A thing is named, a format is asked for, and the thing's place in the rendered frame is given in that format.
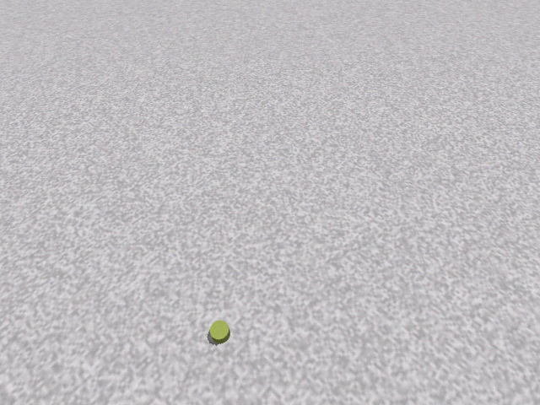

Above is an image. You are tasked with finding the tin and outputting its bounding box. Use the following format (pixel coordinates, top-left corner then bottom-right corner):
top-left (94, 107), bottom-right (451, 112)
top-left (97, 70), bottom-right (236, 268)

top-left (210, 321), bottom-right (230, 343)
